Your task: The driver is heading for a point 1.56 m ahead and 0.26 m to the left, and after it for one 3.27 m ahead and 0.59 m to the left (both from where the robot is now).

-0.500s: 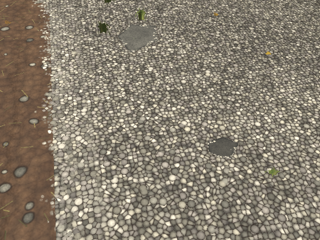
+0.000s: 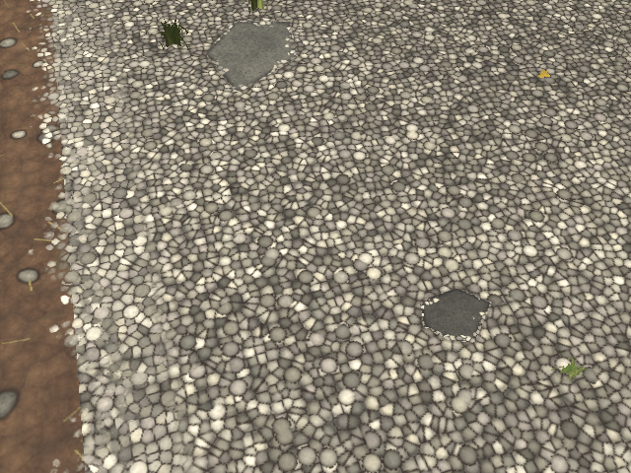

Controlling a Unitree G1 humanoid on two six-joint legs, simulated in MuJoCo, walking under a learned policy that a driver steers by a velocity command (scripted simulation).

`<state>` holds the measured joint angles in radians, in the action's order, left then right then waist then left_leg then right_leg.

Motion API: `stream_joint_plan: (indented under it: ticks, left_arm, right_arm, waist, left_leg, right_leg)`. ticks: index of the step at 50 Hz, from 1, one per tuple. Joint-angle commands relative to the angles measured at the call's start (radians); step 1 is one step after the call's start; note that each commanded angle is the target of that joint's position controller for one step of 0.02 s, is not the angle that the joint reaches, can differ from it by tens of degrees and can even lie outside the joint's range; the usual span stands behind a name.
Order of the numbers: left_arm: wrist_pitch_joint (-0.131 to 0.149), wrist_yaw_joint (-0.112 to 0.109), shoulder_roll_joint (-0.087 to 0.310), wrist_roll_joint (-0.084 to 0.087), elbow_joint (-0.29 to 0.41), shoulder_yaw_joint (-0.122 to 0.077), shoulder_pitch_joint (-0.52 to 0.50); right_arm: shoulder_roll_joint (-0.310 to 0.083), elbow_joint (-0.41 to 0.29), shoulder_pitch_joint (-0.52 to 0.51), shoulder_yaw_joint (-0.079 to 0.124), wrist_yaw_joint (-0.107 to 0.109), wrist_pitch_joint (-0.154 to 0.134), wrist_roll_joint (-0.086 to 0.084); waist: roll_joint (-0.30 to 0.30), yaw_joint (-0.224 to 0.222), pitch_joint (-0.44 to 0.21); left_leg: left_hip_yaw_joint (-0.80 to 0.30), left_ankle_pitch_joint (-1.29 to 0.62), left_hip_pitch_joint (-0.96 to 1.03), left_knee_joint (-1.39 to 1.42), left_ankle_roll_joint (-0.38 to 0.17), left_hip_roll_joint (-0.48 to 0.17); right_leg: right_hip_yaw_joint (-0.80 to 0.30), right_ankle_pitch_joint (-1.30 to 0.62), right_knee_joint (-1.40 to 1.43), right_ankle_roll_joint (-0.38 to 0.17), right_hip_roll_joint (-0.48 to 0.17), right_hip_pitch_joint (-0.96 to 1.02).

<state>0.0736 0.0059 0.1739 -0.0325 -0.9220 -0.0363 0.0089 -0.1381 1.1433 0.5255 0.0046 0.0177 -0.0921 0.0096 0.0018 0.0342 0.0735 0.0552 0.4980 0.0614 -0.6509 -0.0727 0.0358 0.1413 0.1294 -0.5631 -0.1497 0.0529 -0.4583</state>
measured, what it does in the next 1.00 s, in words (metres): walks ahead: left foot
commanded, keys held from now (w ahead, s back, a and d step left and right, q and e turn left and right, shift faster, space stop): w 1.00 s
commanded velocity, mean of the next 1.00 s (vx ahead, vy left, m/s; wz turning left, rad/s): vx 0.49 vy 0.00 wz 0.00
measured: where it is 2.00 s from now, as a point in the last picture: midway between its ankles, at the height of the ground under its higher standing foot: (310, 200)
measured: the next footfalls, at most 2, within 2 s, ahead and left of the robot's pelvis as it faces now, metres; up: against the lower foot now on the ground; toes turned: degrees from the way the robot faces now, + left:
left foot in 0.52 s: +0.47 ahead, +0.10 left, +0.00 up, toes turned +4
right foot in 1.08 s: +0.77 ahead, -0.08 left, +0.00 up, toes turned -5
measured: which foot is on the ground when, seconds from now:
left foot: up 0.00-0.50, down 0.52-1.00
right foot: down 0.00-0.54, up 0.56-1.00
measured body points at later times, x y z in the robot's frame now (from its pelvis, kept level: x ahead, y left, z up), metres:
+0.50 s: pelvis +0.28 +0.02 +0.01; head +0.32 +0.02 +0.46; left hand +0.18 +0.24 -0.13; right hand +0.48 -0.19 -0.10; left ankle +0.43 +0.10 -0.71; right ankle +0.11 -0.05 -0.71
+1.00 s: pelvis +0.56 +0.03 +0.02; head +0.59 +0.02 +0.47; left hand +0.74 +0.23 -0.10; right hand +0.46 -0.20 -0.12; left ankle +0.43 +0.10 -0.71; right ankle +0.72 -0.09 -0.68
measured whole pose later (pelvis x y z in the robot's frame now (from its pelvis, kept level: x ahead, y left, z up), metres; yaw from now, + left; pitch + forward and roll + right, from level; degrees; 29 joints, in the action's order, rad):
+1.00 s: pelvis +0.56 +0.03 +0.02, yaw -1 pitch +1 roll +1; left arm 0.04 0.03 0.18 -0.02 -0.89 -0.03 0.02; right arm -0.16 1.08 0.48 0.03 0.01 -0.10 0.02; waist -0.03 0.07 0.05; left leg 0.08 0.30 0.11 -0.18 -0.07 0.08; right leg 0.07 0.05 -0.62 -0.06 -0.06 -0.57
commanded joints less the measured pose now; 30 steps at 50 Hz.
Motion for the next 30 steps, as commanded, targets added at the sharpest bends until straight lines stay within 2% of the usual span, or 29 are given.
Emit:
stream_joint_plan:
  ticks: [1,2,3,4,5,6,7,10,12,15,18,20,22,23,24,25,26,27,28,29,30]
  left_arm:
    - [-0.014,-0.002,0.238,0.015,-0.092,-0.076,0.435]
    - [-0.011,0.000,0.184,0.027,-0.071,-0.060,0.307]
    - [0.001,0.004,0.119,0.024,-0.064,-0.044,0.251]
    - [0.012,0.002,0.081,0.018,-0.074,-0.031,0.245]
    - [0.021,-0.005,0.052,0.018,-0.092,-0.020,0.262]
    - [0.029,-0.008,0.048,0.017,-0.105,-0.015,0.288]
    - [0.038,-0.011,0.060,0.018,-0.117,-0.015,0.318]
    - [0.045,-0.012,0.104,0.019,-0.129,-0.018,0.378]
    - [0.042,-0.011,0.102,0.021,-0.130,-0.013,0.415]
    - [0.041,-0.011,0.098,0.023,-0.136,-0.006,0.471]
    - [0.040,-0.017,0.104,0.020,-0.153,-0.004,0.532]
    - [0.037,-0.022,0.109,0.013,-0.163,-0.004,0.554]
    - [0.034,-0.028,0.121,0.006,-0.165,-0.007,0.541]
    - [0.034,-0.031,0.131,0.005,-0.163,-0.010,0.521]
    - [0.033,-0.032,0.142,0.004,-0.162,-0.014,0.508]
    - [0.029,-0.031,0.149,0.006,-0.160,-0.016,0.490]
    - [0.029,-0.028,0.139,0.015,-0.147,-0.012,0.477]
    - [0.030,-0.018,0.059,0.049,-0.110,0.007,0.526]
    - [0.027,-0.013,0.081,0.051,-0.119,-0.009,0.576]
    - [0.020,-0.016,0.119,0.029,-0.102,-0.021,0.486]
    - [0.025,-0.011,0.106,0.020,-0.079,-0.019,0.407]
  right_arm:
    - [-0.123,-0.075,0.041,0.033,-0.013,-0.001,-0.008]
    - [-0.138,-0.121,-0.070,0.040,-0.015,-0.003,0.000]
    - [-0.132,-0.135,-0.125,0.041,-0.017,-0.008,0.007]
    - [-0.113,-0.131,-0.128,0.044,-0.019,-0.001,0.013]
    - [-0.090,-0.126,-0.103,0.041,-0.024,0.012,0.026]
    - [-0.066,-0.123,-0.089,0.039,-0.029,0.025,0.029]
    - [-0.060,-0.130,-0.097,0.040,-0.033,0.033,0.031]
    - [-0.081,-0.181,-0.223,0.045,-0.041,0.053,0.033]
    - [-0.092,-0.220,-0.330,0.044,-0.046,0.054,0.027]
    - [-0.080,-0.264,-0.459,0.035,-0.049,0.050,0.014]
    - [-0.080,-0.292,-0.546,0.030,-0.048,0.047,0.009]
    - [-0.089,-0.311,-0.586,0.031,-0.046,0.041,0.010]
    - [-0.103,-0.319,-0.580,0.037,-0.043,0.033,0.010]
    - [-0.113,-0.311,-0.540,0.043,-0.039,0.028,0.011]
    - [-0.129,-0.286,-0.458,0.052,-0.032,0.023,0.012]
    - [-0.147,-0.237,-0.312,0.065,-0.024,0.015,0.015]
    - [-0.188,-0.186,-0.143,0.084,-0.014,0.006,0.032]
    - [-0.292,-0.171,-0.007,0.111,-0.006,0.004,0.057]
    - [-0.301,-0.168,-0.041,0.117,-0.022,0.020,0.031]
    - [-0.252,-0.183,-0.158,0.105,-0.028,0.025,0.006]
    - [-0.183,-0.196,-0.236,0.086,-0.032,0.019,0.001]
  waist:
    - [-0.063,-0.152,-0.304]
    - [-0.050,-0.103,-0.124]
    - [0.003,-0.080,-0.045]
    - [0.019,-0.044,-0.014]
    - [0.008,-0.012,-0.011]
    - [-0.004,0.002,-0.015]
    - [-0.012,0.009,-0.012]
    - [-0.033,0.002,0.020]
    - [-0.038,-0.022,0.037]
    - [-0.051,-0.059,0.040]
    - [-0.066,-0.090,0.036]
    - [-0.070,-0.099,0.040]
    - [-0.074,-0.078,0.034]
    - [-0.080,-0.052,0.014]
    - [-0.088,-0.015,-0.028]
    - [-0.073,0.046,-0.099]
    - [-0.052,0.112,-0.190]
    - [0.115,0.116,-0.330]
    - [0.191,0.075,-0.386]
    - [0.076,0.030,-0.229]
    - [0.025,0.014,-0.113]
  left_leg:
    - [-0.112,-0.028,-0.670,-0.786,-0.034,0.015]
    - [-0.113,-0.134,-0.729,-0.745,-0.042,-0.050]
    - [-0.108,-0.198,-0.694,-0.684,-0.043,-0.082]
    - [-0.110,-0.221,-0.636,-0.634,-0.036,-0.106]
    - [-0.108,-0.223,-0.573,-0.587,-0.022,-0.120]
    - [-0.103,-0.222,-0.545,-0.552,-0.011,-0.124]
    - [-0.089,-0.226,-0.549,-0.526,-0.002,-0.126]
    - [-0.051,-0.309,-0.649,-0.419,0.023,-0.148]
    - [-0.027,-0.387,-0.704,-0.315,0.038,-0.153]
    - [0.012,-0.480,-0.689,-0.128,0.048,-0.128]
    - [0.038,-0.510,-0.686,-0.014,0.035,-0.098]
    - [0.040,-0.483,-0.699,0.034,0.017,-0.086]
    - [0.042,-0.418,-0.662,0.077,-0.012,-0.067]
    - [0.051,-0.374,-0.595,0.097,-0.031,-0.043]
    - [0.059,-0.336,-0.494,0.115,-0.050,-0.012]
    - [0.071,-0.361,-0.335,0.177,-0.072,0.016]
    - [-0.002,-0.380,-0.085,0.195,-0.105,-0.056]
    - [-0.387,-0.272,0.205,0.223,-0.198,-0.344]
    - [-0.742,-0.284,0.261,0.360,-0.290,-0.467]
    - [-0.608,-0.201,0.126,0.382,-0.253,-0.418]
    - [-0.482,-0.229,-0.024,0.424,-0.222,-0.379]
  right_leg:
    - [-0.869,0.362,0.312,-0.241,-0.439,0.732]
    - [-0.702,0.405,0.353,-0.197,-0.412,0.573]
    - [-0.596,0.285,0.390,-0.162,-0.370,0.436]
    - [-0.500,0.160,0.403,-0.128,-0.327,0.347]
    - [-0.421,0.070,0.412,-0.103,-0.289,0.280]
    - [-0.373,0.005,0.416,-0.092,-0.273,0.259]
    - [-0.341,-0.063,0.419,-0.091,-0.261,0.253]
    - [-0.268,-0.124,0.451,-0.081,-0.237,0.267]
    - [-0.236,-0.185,0.460,-0.067,-0.219,0.299]
    - [-0.189,-0.300,0.448,-0.037,-0.197,0.347]
    - [-0.178,-0.379,0.426,-0.031,-0.213,0.448]
    - [-0.179,-0.434,0.396,-0.042,-0.239,0.530]
    - [-0.172,-0.557,0.341,-0.042,-0.263,0.585]
    - [-0.160,-0.687,0.285,-0.033,-0.266,0.594]
    - [-0.151,-0.812,0.191,-0.021,-0.264,0.598]
    - [-0.130,-0.840,0.029,-0.006,-0.241,0.578]
    - [-0.110,-0.657,-0.183,0.010,-0.209,0.425]
    - [-0.046,-0.186,-0.548,0.051,-0.092,0.116]
    - [-0.133,0.382,-0.780,0.056,0.034,-0.085]
    - [-0.197,0.297,-0.809,0.045,-0.046,-0.161]
    - [-0.194,0.218,-0.758,0.046,-0.081,-0.165]
Keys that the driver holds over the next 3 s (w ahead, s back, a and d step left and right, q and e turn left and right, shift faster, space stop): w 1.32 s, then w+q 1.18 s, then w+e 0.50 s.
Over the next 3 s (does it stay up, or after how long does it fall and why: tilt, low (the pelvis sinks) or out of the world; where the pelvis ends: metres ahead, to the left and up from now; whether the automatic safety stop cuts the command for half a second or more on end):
stays up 1.53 0.30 0.03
